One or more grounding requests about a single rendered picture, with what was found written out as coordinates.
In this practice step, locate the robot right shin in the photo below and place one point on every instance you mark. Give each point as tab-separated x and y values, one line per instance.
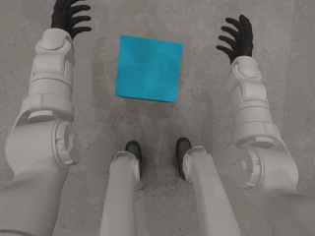
194	149

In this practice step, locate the left robot foot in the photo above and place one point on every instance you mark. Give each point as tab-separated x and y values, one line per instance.
134	148

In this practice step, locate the right robot forearm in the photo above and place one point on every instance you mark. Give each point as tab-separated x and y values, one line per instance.
250	110

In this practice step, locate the carton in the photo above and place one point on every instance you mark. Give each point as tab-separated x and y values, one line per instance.
148	69

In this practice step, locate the right robot upper arm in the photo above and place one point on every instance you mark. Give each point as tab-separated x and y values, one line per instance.
268	178

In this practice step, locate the robot left hand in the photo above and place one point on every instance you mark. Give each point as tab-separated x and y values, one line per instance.
62	17

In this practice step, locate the left robot upper arm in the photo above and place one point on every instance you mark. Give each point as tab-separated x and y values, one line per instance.
40	155

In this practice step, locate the robot right hand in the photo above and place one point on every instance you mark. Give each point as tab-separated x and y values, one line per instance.
243	43

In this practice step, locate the left robot forearm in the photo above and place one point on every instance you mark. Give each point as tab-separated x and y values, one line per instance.
51	82

